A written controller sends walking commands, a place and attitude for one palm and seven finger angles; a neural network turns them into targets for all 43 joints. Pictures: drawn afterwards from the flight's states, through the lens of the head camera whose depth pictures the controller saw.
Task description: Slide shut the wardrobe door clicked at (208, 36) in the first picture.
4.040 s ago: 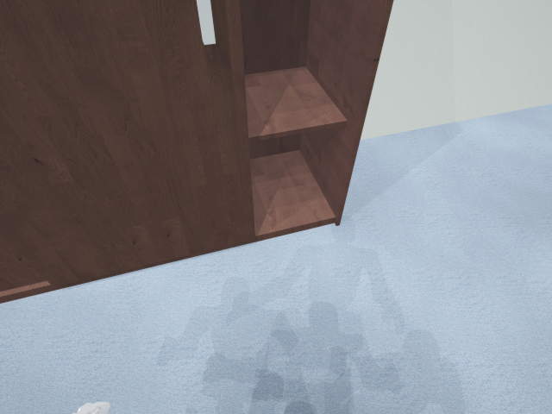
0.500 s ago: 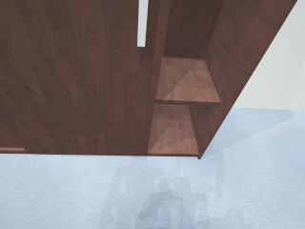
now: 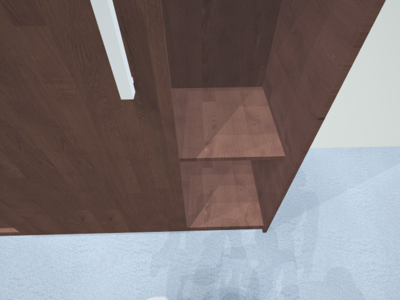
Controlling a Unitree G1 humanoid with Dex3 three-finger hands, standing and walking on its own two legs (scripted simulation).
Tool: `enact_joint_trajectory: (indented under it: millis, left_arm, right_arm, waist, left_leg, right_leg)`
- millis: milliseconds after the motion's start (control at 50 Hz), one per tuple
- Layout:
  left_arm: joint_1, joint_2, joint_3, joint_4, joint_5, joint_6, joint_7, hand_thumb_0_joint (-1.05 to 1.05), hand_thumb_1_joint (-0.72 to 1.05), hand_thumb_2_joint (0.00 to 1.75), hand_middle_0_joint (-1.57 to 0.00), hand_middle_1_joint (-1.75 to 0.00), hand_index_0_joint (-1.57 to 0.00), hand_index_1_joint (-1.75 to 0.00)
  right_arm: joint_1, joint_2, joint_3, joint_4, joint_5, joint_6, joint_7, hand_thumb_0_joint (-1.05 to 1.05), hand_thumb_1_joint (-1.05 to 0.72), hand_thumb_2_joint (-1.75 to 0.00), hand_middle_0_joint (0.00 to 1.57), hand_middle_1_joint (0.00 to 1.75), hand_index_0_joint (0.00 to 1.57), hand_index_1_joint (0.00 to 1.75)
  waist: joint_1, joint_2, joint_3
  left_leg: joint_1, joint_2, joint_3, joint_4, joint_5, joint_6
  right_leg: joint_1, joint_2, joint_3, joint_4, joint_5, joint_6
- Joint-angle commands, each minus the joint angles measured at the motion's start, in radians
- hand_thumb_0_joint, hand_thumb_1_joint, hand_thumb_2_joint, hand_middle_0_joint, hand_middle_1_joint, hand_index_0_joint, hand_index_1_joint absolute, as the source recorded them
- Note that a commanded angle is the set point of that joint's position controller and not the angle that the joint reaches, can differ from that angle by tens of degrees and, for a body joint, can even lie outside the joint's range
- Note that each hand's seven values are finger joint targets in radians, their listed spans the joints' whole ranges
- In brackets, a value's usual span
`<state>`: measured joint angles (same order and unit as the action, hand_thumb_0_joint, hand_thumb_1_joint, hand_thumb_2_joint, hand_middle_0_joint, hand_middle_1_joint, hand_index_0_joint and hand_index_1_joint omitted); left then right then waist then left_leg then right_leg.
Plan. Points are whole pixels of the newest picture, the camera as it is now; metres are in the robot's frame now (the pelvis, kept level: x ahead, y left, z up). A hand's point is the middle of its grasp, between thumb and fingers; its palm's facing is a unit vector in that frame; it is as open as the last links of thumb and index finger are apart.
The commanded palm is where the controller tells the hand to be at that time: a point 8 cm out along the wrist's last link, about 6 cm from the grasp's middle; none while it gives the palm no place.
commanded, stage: come to a stop and stand still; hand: left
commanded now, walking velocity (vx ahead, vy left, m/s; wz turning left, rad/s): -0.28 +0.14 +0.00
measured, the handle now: (115, 38) +0.51 +0.18 +0.27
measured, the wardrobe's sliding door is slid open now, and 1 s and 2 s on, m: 0.39 0.39 0.39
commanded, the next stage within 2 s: look again from close up in 1.80 s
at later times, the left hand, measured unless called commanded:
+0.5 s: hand out of the picture +0.04 +0.21 -0.17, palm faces +0.02 -0.97 -0.25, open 7.4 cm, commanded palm none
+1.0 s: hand out of the picture +0.04 +0.14 -0.17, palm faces -0.02 -0.97 -0.22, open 7.3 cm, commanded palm none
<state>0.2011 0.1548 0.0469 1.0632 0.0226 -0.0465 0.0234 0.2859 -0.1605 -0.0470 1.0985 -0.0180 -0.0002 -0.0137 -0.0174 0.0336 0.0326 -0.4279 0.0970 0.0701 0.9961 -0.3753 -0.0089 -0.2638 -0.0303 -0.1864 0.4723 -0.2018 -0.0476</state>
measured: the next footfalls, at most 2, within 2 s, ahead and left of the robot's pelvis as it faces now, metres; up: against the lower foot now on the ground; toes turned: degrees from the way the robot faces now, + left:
left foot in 0.18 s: +0.11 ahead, +0.10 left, +0.00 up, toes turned +4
right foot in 0.56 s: +0.01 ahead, -0.14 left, +0.00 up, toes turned -1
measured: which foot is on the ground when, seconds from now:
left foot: up 0.00-0.16, down 0.18-1.00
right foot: down 0.00-0.20, up 0.22-0.54, down 0.56-1.00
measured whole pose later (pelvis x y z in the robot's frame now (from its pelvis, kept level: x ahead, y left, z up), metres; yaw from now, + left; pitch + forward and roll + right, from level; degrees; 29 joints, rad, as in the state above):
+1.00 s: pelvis +0.01 -0.04 -0.01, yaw -1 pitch -1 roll +1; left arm 0.29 0.16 0.00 1.03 0.01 -0.01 0.02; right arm 0.37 -0.17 0.00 1.08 -0.02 0.01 -0.01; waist -0.03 0.02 0.02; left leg -0.33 0.06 0.06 0.53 -0.18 -0.03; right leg -0.20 0.01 -0.01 0.58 -0.38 -0.03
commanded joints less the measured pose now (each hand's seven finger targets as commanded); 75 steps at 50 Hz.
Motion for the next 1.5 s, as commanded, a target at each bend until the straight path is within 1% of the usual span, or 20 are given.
enact_joint_trajectory:
  millis: [0,100,140,160,180,200,220,240,300,440,460,480,500,520,540,580,680,780,980,1480]
  left_arm:
    - [0.059,0.142,0.012,-0.041,0.0,0.013,0.016,0.0,0.9,0.9,-0.2,-0.3,-0.2,-0.3]
    - [0.061,0.183,0.034,-0.057,0.001,0.045,0.025,0.0,0.9,0.9,-0.2,-0.3,-0.2,-0.3]
    - [0.048,0.182,0.034,-0.067,-0.003,0.055,0.023,0.0,0.9,0.9,-0.2,-0.3,-0.2,-0.3]
    - [0.076,0.15,0.029,-0.078,-0.008,0.062,0.023,0.0,0.9,0.9,-0.2,-0.3,-0.2,-0.3]
    - [0.096,0.114,0.017,-0.087,-0.011,0.069,0.027,0.0,0.9,0.9,-0.2,-0.3,-0.2,-0.3]
    - [0.083,0.116,0.015,-0.083,-0.01,0.078,0.03,0.0,0.9,0.9,-0.2,-0.3,-0.2,-0.3]
    - [0.068,0.134,0.022,-0.078,-0.01,0.089,0.028,0.0,0.9,0.9,-0.2,-0.3,-0.2,-0.3]
    - [0.084,0.132,0.025,-0.07,-0.007,0.088,0.023,0.0,0.9,0.9,-0.2,-0.3,-0.2,-0.3]
    - [0.102,0.12,0.028,-0.06,-0.006,0.084,0.014,0.0,0.9,0.9,-0.2,-0.3,-0.2,-0.3]
    - [0.065,0.1,0.002,-0.076,-0.006,0.083,0.007,0.0,0.9,0.9,-0.2,-0.3,-0.2,-0.3]
    - [0.188,0.125,-0.014,-0.054,-0.001,0.065,0.033,0.0,0.9,0.9,-0.2,-0.3,-0.2,-0.3]
    - [0.172,0.138,-0.012,-0.11,0.006,0.056,0.035,0.0,0.9,0.9,-0.2,-0.3,-0.2,-0.3]
    - [0.145,0.158,-0.008,-0.133,0.012,0.045,0.034,0.0,0.9,0.9,-0.2,-0.3,-0.2,-0.3]
    - [0.113,0.2,-0.013,-0.159,0.009,0.034,0.031,0.0,0.9,0.9,-0.2,-0.3,-0.2,-0.3]
    - [0.059,0.225,-0.01,-0.177,0.011,0.027,0.025,0.0,0.9,0.9,-0.2,-0.3,-0.2,-0.3]
    - [0.035,0.2,-0.007,-0.18,0.0,0.025,0.023,0.0,0.9,0.9,-0.2,-0.3,-0.2,-0.3]
    - [0.107,0.146,-0.013,-0.158,-0.003,0.05,0.019,0.0,0.9,0.9,-0.2,-0.3,-0.2,-0.3]
    - [0.106,0.159,-0.016,-0.132,-0.007,0.031,0.012,0.0,0.9,0.9,-0.2,-0.3,-0.2,-0.3]
    - [0.142,0.13,-0.027,-0.049,-0.013,0.015,0.012,0.0,0.9,0.9,-0.2,-0.3,-0.2,-0.3]
    - [0.196,0.123,-0.029,0.038,-0.005,0.012,0.017,0.0,0.9,0.9,-0.2,-0.3,-0.2,-0.3]
  right_arm:
    - [0.068,0.003,0.015,-0.031,0.012,0.015,-0.004,0.0,-0.9,-0.9,0.2,0.3,0.2,0.3]
    - [-0.021,-0.063,-0.01,-0.093,0.006,0.035,-0.005,0.0,-0.9,-0.9,0.2,0.3,0.2,0.3]
    - [-0.003,-0.084,-0.016,-0.093,0.003,0.03,-0.003,0.0,-0.9,-0.9,0.2,0.3,0.2,0.3]
    - [-0.007,-0.13,-0.018,-0.108,-0.004,0.021,-0.006,0.0,-0.9,-0.9,0.2,0.3,0.2,0.3]
    - [-0.016,-0.175,-0.022,-0.124,-0.005,0.02,-0.008,0.0,-0.9,-0.9,0.2,0.3,0.2,0.3]
    - [-0.035,-0.194,-0.025,-0.13,-0.003,0.02,-0.018,0.0,-0.9,-0.9,0.2,0.3,0.2,0.3]
    - [-0.069,-0.198,-0.021,-0.148,-0.003,0.021,-0.028,0.0,-0.9,-0.9,0.2,0.3,0.2,0.3]
    - [-0.126,-0.178,-0.017,-0.162,-0.004,0.021,-0.031,0.0,-0.9,-0.9,0.2,0.3,0.2,0.3]
    - [-0.132,-0.159,-0.013,-0.172,-0.003,0.012,-0.031,0.0,-0.9,-0.9,0.2,0.3,0.2,0.3]
    - [-0.074,-0.166,-0.025,-0.124,0.0,0.014,-0.023,0.0,-0.9,-0.9,0.2,0.3,0.2,0.3]
    - [-0.114,-0.26,-0.049,-0.164,0.008,0.003,-0.013,0.0,-0.9,-0.9,0.2,0.3,0.2,0.3]
    - [-0.103,-0.17,-0.031,-0.203,0.008,0.011,0.005,0.0,-0.9,-0.9,0.2,0.3,0.2,0.3]
    - [-0.09,-0.131,-0.02,-0.222,0.006,0.015,0.012,0.0,-0.9,-0.9,0.2,0.3,0.2,0.3]
    - [-0.069,-0.088,-0.014,-0.236,0.004,0.019,0.02,0.0,-0.9,-0.9,0.2,0.3,0.2,0.3]
    - [-0.023,-0.072,-0.006,-0.233,-0.006,0.022,0.027,0.0,-0.9,-0.9,0.2,0.3,0.2,0.3]
    - [-0.006,-0.089,-0.002,-0.227,0.0,0.012,0.022,0.0,-0.9,-0.9,0.2,0.3,0.2,0.3]
    - [0.0,-0.14,-0.001,-0.2,-0.011,0.011,0.013,0.0,-0.9,-0.9,0.2,0.3,0.2,0.3]
    - [0.045,-0.092,0.014,-0.16,-0.007,0.003,0.01,0.0,-0.9,-0.9,0.2,0.3,0.2,0.3]
    - [0.065,-0.085,0.035,-0.062,0.004,-0.024,-0.002,0.0,-0.9,-0.9,0.2,0.3,0.2,0.3]
    - [-0.05,-0.103,0.037,-0.023,0.01,-0.022,-0.017,0.0,-0.9,-0.9,0.2,0.3,0.2,0.3]
  waist:
    - [0.015,-0.12,-0.044]
    - [0.021,-0.174,-0.025]
    - [0.005,-0.099,-0.039]
    - [0.012,0.045,-0.062]
    - [0.017,0.197,-0.075]
    - [0.005,0.267,-0.093]
    - [0.007,0.209,-0.076]
    - [0.035,0.145,-0.053]
    - [0.027,0.052,-0.117]
    - [-0.015,0.107,-0.112]
    - [0.039,0.06,-0.164]
    - [0.041,-0.048,-0.103]
    - [0.018,-0.11,-0.047]
    - [-0.012,-0.131,-0.035]
    - [-0.051,-0.009,-0.077]
    - [-0.04,-0.191,-0.043]
    - [0.01,0.021,0.118]
    - [-0.005,-0.092,0.054]
    - [0.015,-0.048,0.015]
    - [0.023,-0.043,0.003]
  left_leg:
    - [0.073,-0.026,-0.012,-0.212,0.021,-0.024]
    - [0.126,-0.043,-0.015,-0.362,0.087,-0.023]
    - [0.251,-0.019,-0.027,-0.501,0.356,-0.008]
    - [0.321,0.102,-0.137,-0.535,0.68,0.047]
    - [0.306,0.222,-0.238,-0.615,0.89,0.13]
    - [0.268,0.259,-0.293,-0.682,0.895,0.191]
    - [0.203,0.256,-0.286,-0.688,0.785,0.215]
    - [0.205,0.233,-0.246,-0.666,0.73,0.226]
    - [0.307,0.181,-0.183,-0.647,0.7,0.199]
    - [0.343,0.179,-0.214,-0.695,0.486,0.19]
    - [0.371,0.172,-0.172,-0.492,0.64,0.134]
    - [0.137,0.1,-0.116,-0.466,0.267,0.103]
    - [0.056,0.003,-0.04,-0.386,0.08,0.058]
    - [0.079,-0.049,0.009,-0.314,0.006,0.025]
    - [0.158,-0.082,0.021,-0.313,0.044,0.016]
    - [0.157,-0.062,-0.007,-0.349,0.077,0.028]
    - [-0.011,0.026,-0.175,-0.615,-0.169,0.072]
    - [0.127,-0.042,-0.056,-0.492,0.036,0.027]
    - [0.194,-0.003,-0.059,-0.537,0.248,0.024]
    - [0.292,0.009,-0.038,-0.527,0.398,0.025]
  right_leg:
    - [0.042,-0.27,0.17,-0.144,0.561,-0.123]
    - [0.051,-0.296,0.211,-0.057,0.559,-0.124]
    - [-0.012,-0.241,0.178,0.023,0.418,-0.064]
    - [-0.068,-0.149,0.121,0.102,0.239,0.002]
    - [-0.071,-0.044,0.058,0.241,-0.123,0.051]
    - [-0.089,0.007,0.117,0.445,-0.41,0.065]
    - [-0.092,0.0,0.193,0.565,-0.415,0.058]
    - [-0.137,-0.003,0.214,0.627,-0.374,0.053]
    - [-0.187,0.003,0.223,0.657,-0.276,0.076]
    - [-0.068,-0.008,0.172,0.26,-0.304,0.073]
    - [-0.096,-0.017,0.204,0.18,-0.225,0.043]
    - [-0.032,-0.011,0.229,0.024,-0.166,0.03]
    - [-0.055,-0.081,0.349,-0.066,-0.184,-0.019]
    - [-0.125,-0.164,0.425,-0.124,-0.198,-0.066]
    - [-0.126,-0.17,0.387,-0.077,-0.101,-0.083]
    - [-0.145,-0.108,0.328,-0.016,-0.117,-0.057]
    - [-0.141,0.006,0.216,0.041,-0.373,0.0]
    - [-0.176,-0.084,0.332,-0.101,-0.385,-0.034]
    - [-0.025,-0.061,0.283,-0.081,-0.027,-0.003]
    - [0.067,-0.07,0.246,-0.087,0.307,0.026]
